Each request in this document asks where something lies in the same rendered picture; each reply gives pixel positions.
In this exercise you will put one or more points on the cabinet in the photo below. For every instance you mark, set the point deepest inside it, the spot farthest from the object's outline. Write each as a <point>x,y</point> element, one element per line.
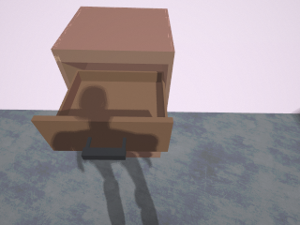
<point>117,39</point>

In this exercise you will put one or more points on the handle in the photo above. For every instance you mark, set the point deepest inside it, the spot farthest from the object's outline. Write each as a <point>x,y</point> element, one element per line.
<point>104,153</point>

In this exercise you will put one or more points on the drawer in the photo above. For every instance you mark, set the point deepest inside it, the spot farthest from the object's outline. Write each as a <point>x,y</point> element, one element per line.
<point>109,105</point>

